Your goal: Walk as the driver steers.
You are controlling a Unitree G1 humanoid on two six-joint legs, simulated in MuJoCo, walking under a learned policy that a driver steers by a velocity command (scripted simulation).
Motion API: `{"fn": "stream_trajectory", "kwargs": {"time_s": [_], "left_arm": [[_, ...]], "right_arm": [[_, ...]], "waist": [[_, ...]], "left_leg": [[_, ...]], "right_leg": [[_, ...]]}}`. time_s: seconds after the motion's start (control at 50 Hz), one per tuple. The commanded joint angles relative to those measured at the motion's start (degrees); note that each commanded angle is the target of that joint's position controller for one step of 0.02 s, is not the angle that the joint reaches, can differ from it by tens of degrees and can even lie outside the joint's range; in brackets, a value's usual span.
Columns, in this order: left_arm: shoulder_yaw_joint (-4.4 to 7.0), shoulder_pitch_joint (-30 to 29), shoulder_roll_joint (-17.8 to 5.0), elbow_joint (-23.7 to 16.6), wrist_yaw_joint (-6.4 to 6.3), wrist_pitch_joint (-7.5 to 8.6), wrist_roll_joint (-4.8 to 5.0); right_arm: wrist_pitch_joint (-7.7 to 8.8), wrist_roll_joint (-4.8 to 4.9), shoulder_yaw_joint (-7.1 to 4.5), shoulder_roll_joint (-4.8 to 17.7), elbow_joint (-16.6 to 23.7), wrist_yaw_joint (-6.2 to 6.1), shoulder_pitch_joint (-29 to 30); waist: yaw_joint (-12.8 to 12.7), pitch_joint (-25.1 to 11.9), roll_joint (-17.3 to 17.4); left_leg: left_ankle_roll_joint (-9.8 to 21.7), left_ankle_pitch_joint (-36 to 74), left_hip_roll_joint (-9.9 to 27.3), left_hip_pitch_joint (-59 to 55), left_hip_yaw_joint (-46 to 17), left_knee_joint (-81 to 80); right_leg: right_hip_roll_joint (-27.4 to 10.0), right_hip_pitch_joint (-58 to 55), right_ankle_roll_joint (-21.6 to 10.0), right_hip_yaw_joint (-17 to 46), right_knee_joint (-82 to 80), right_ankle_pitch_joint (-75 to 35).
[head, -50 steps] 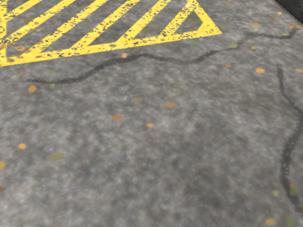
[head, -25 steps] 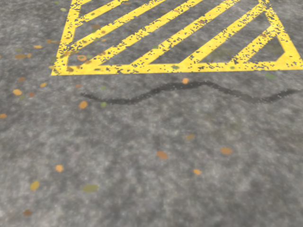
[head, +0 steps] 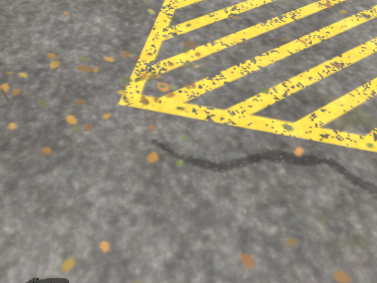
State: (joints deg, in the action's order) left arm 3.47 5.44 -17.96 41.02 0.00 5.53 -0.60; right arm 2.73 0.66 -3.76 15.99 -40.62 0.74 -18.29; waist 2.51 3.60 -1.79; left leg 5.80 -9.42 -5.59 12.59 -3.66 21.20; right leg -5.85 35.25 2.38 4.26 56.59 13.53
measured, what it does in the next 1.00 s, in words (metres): walks ahead: right foot, then left foot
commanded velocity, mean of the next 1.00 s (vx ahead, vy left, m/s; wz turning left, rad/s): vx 0.50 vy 0.00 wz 0.03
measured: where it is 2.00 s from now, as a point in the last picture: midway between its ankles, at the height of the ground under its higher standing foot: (208, 137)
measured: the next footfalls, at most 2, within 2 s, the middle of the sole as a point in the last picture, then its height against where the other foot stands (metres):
right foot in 0.26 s outside the picture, level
left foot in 0.76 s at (142, 242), level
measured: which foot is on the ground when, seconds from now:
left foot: down 0.00-0.26, up 0.28-0.74, down 0.76-1.00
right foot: up 0.00-0.24, down 0.26-0.78, up 0.80-1.00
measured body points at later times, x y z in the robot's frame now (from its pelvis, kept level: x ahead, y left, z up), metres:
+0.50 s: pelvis +0.29 -0.06 +0.00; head +0.32 -0.06 +0.45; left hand +0.30 +0.22 -0.12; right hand +0.47 -0.30 -0.11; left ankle +0.32 +0.10 -0.68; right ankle +0.30 -0.15 -0.75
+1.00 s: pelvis +0.55 +0.03 +0.00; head +0.58 +0.03 +0.45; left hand +0.68 +0.31 -0.12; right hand +0.63 -0.25 -0.11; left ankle +0.56 +0.13 -0.75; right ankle +0.59 -0.13 -0.67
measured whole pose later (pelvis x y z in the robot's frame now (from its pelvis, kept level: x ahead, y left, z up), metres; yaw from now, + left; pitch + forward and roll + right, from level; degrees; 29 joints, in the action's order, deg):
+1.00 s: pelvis +0.55 +0.03 +0.00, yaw -3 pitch +1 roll +2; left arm 4.1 13.8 -18.7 45.0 -0.1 1.5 1.6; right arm 5.7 -0.7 -3.9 14.9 -44.6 0.7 -15.5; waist 1.4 1.7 -3.1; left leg 2.1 -10.2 -1.2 9.1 7.2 18.5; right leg -5.7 35.0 0.6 3.2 62.5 14.9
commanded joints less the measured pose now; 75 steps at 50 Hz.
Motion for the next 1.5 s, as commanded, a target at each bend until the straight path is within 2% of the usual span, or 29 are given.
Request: {"fn": "stream_trajectory", "kwargs": {"time_s": [0.02,0.16,0.24,0.26,0.28,0.3,0.32,0.34,0.38,0.56,0.68,0.72,0.76,0.78,0.8,0.82,0.84,0.88,0.96,1.1,1.2,1.24,1.28,1.3,1.32,1.34,1.36,1.4,1.5], "left_arm": [[0.53,-2.13,-2.83,-3.61,-0.05,-0.03,-0.16],[0.32,-9.46,-3.67,-5.26,2.01,1.58,0.87],[1.87,-1.19,-6.38,-3.29,1.85,2.28,0.61],[2.66,5.91,-8.37,-2.01,1.58,2.51,-0.04],[3.77,13.83,-12.86,-1.03,1.42,2.47,-0.88],[3.98,17.93,-12.50,1.57,2.32,1.89,0.21],[2.64,16.30,-7.72,1.36,2.36,1.70,1.70],[1.95,12.67,-5.77,0.81,2.09,1.22,1.48],[0.96,8.52,-3.82,0.52,1.81,0.72,0.32],[1.27,12.13,-6.99,4.04,0.66,0.37,1.49],[1.48,18.06,-8.05,7.00,0.00,-1.52,2.32],[1.93,17.45,-9.13,7.17,-0.39,-2.09,2.26],[1.27,16.00,-7.57,6.48,-0.43,-2.12,1.70],[-0.25,15.58,-3.26,4.30,-0.42,-1.92,-0.04],[-1.48,23.90,1.18,3.68,-0.25,-1.05,1.72],[0.08,20.61,-5.38,4.65,-0.30,-0.93,3.02],[0.91,15.63,-7.32,3.35,-0.26,-0.99,3.43],[1.14,12.62,-5.69,2.82,-0.39,-1.61,2.27],[0.93,12.58,-2.04,1.75,-0.08,-3.95,2.34],[-0.02,1.65,-0.44,-2.34,1.97,-3.54,1.80],[0.30,-4.26,-1.90,-6.11,3.25,-3.84,1.75],[1.40,-1.04,-3.84,-6.34,3.33,-4.21,1.61],[4.79,15.51,-9.44,-2.05,2.36,-4.71,1.99],[6.52,20.64,-15.81,-0.98,1.07,-5.23,2.40],[6.06,17.80,-18.06,-3.63,1.57,-4.07,2.11],[4.44,17.49,-12.34,-3.91,2.17,-3.07,1.88],[3.74,15.88,-10.06,-3.49,2.18,-2.34,1.68],[2.60,9.02,-6.49,-4.52,1.80,-2.02,1.42],[2.84,9.15,-7.75,-4.84,0.16,-1.66,1.20]], "right_arm": [[0.89,0.31,-2.79,10.22,4.08,-1.39,1.30],[0.30,0.55,-2.42,9.20,0.94,-1.84,-3.94],[-0.39,0.24,-2.33,8.80,0.44,-1.79,-2.62],[-0.43,-0.22,-1.48,6.82,1.05,-1.62,-2.29],[-0.08,-0.25,-0.38,3.87,1.94,-1.71,-7.42],[0.61,0.84,0.23,2.93,1.66,-1.71,-11.66],[0.81,1.54,-0.79,8.09,1.52,-1.63,-6.69],[0.91,1.30,-1.09,9.35,2.70,-1.57,-0.66],[1.31,-0.15,-1.09,7.96,3.84,-1.27,3.71],[1.75,-0.41,0.82,2.08,6.09,-0.34,12.24],[3.18,0.26,0.41,3.31,8.91,1.23,20.63],[3.61,0.23,-0.33,5.11,8.30,1.28,17.91],[3.78,-0.47,-2.45,9.31,4.99,0.37,4.93],[3.43,-1.48,-3.56,13.71,3.91,-0.44,-5.39],[2.74,-1.62,-3.70,15.32,2.83,0.05,-6.07],[2.55,-1.09,-2.34,9.32,3.34,0.08,-4.58],[2.57,-0.62,-1.55,7.05,3.15,-0.09,-1.50],[2.86,-1.00,-0.80,4.61,2.60,0.18,4.34],[4.28,-1.25,-1.38,4.87,0.70,-0.04,7.57],[3.48,-0.95,-2.69,8.85,-2.37,-1.17,5.03],[1.63,0.66,-3.67,11.28,-4.60,-1.28,1.90],[0.79,1.19,-4.14,13.02,-4.50,-1.51,2.73],[0.12,1.23,-3.45,11.74,-4.03,-1.80,3.17],[0.60,-1.19,-1.65,6.32,-2.05,-1.80,0.75],[2.59,-1.29,0.01,2.98,0.50,-1.28,-0.64],[4.15,0.99,-1.23,8.70,1.31,-0.56,6.20],[5.07,1.89,-1.14,8.90,2.27,-0.29,8.82],[5.15,-0.66,-1.55,8.90,0.87,-1.17,8.20],[2.73,-1.64,-1.09,6.17,1.61,-1.09,9.75]], "waist": [[-1.07,-3.97,5.00],[2.40,-2.21,7.38],[-2.53,-4.26,9.20],[-5.84,-10.75,7.29],[-6.21,-20.19,-3.42],[-5.48,-22.52,-16.48],[-6.95,-14.99,-8.96],[-7.01,-8.41,-4.18],[-4.59,-2.91,-1.39],[-5.70,-2.09,-2.15],[-7.10,-0.15,-2.30],[-4.63,-1.47,-3.30],[2.41,-10.30,-2.34],[6.06,-20.31,5.26],[1.62,-27.25,21.50],[3.41,-21.21,14.03],[3.21,-13.32,10.72],[-0.03,-6.50,7.00],[-3.28,-2.92,6.98],[-0.18,0.11,3.88],[0.82,1.55,4.34],[-2.00,-1.88,6.16],[-10.74,-10.86,4.18],[-9.87,-14.88,-7.79],[-5.93,-23.67,-13.56],[-9.65,-20.92,-5.06],[-8.63,-13.75,-4.12],[-3.79,-7.63,0.04],[-2.12,-5.26,-0.26]], "left_leg": [[9.04,12.05,12.01,-0.95,-11.36,-8.31],[6.22,4.09,14.43,-5.19,-14.31,-4.30],[3.90,18.99,14.35,-9.63,-15.30,4.91],[2.22,20.40,11.21,-6.48,-12.66,15.62],[-1.63,6.28,4.45,9.18,-7.45,34.70],[-4.17,-23.92,-0.40,24.15,-6.11,48.08],[-3.94,-21.75,2.89,30.54,-8.51,53.14],[-3.71,-16.72,5.43,31.66,-6.18,52.77],[-3.83,-9.88,9.54,28.59,-3.46,46.48],[-6.57,8.58,10.99,23.90,1.80,19.79],[-5.89,10.62,7.72,19.45,1.38,8.04],[-4.65,7.13,6.92,14.05,1.47,6.02],[-1.31,8.09,8.04,-7.37,1.53,5.02],[2.22,8.90,20.12,-24.49,-10.45,7.74],[9.74,-3.89,30.76,-37.01,-33.76,1.22],[7.95,-11.84,28.51,-32.01,-33.39,-2.27],[5.99,-10.57,26.67,-24.92,-24.44,-3.50],[4.92,-1.24,22.42,-12.64,-14.06,-7.30],[5.63,7.04,21.24,-4.12,-3.29,-13.15],[4.21,12.16,20.10,-7.05,9.72,-14.48],[2.13,18.61,22.73,-16.07,13.04,-9.80],[0.73,37.22,22.49,-17.79,14.94,-1.20],[-2.71,40.62,18.55,-9.11,17.90,22.06],[-6.25,7.38,13.36,10.82,18.20,42.61],[-8.09,-26.07,2.70,27.35,4.93,56.95],[-6.81,-22.59,5.99,33.61,-1.95,58.95],[-5.36,-17.47,8.24,35.26,-1.01,55.71],[-5.47,-10.42,12.23,27.98,-1.23,45.87],[-9.16,-1.46,11.23,23.15,0.30,33.58]], "right_leg": [[1.64,-0.23,1.91,-1.06,-10.83,-9.99],[4.19,-5.39,-0.27,-0.72,-27.20,-18.70],[5.91,-14.85,-4.88,-3.53,-31.32,-11.04],[2.16,-26.82,-7.71,-0.44,-29.71,-12.42],[-9.08,-47.41,-14.82,17.10,-29.02,-8.95],[-16.03,-55.55,-20.12,38.95,-38.15,6.10],[-15.37,-51.15,-18.08,37.71,-40.41,16.48],[-13.30,-43.82,-16.01,29.35,-41.14,14.25],[-8.90,-32.67,-14.95,19.42,-43.70,2.37],[-4.02,-28.87,-14.19,2.72,-48.51,-18.12],[-6.57,-33.19,-12.92,6.23,-43.98,-18.15],[-7.41,-34.40,-11.77,7.66,-40.32,-21.82],[-2.60,-28.29,-8.77,4.47,-24.99,-28.26],[2.30,-16.84,-6.37,1.46,-6.67,-10.91],[8.31,1.12,-4.05,0.57,9.26,20.71],[5.12,6.38,-3.89,4.20,15.13,19.25],[3.12,8.54,-3.96,3.03,15.62,13.77],[-0.31,5.04,-3.12,1.94,12.00,6.48],[-2.52,1.74,-1.69,1.63,8.41,1.19],[-1.44,1.82,-2.07,-2.29,-12.31,-15.20],[0.44,2.35,-5.41,-5.81,-19.25,-8.71],[4.27,-4.62,-7.79,-9.30,-19.61,-2.71],[9.41,-28.91,-11.68,-10.09,-24.06,-5.36],[-2.91,-46.08,-17.40,11.17,-26.25,-4.53],[-13.41,-56.89,-27.57,43.52,-37.08,7.81],[-12.96,-55.64,-24.30,40.33,-40.98,9.19],[-10.99,-48.91,-22.10,31.95,-40.76,5.97],[-6.30,-34.29,-18.83,20.74,-40.88,-6.49],[-2.63,-24.08,-18.97,12.86,-44.01,-18.64]]}}
Keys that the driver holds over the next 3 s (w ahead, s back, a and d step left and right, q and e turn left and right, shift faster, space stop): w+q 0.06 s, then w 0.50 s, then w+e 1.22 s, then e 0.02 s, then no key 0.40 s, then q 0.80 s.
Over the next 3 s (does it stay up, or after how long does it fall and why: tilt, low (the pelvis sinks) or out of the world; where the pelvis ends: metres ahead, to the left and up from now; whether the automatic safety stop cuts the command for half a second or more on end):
stays up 1.14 -0.12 0.00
